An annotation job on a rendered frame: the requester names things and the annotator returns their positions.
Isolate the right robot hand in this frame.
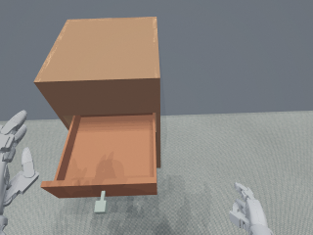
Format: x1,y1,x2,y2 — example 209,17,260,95
229,182,268,232

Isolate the right robot forearm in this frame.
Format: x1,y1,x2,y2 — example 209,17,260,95
248,224,274,235

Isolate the drawer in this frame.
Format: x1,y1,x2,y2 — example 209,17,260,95
40,113,157,199

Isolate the left robot hand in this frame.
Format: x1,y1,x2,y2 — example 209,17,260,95
0,110,39,215

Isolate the handle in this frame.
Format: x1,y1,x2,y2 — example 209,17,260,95
94,191,109,214

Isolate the cabinet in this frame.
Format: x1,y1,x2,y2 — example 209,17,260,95
33,17,161,168

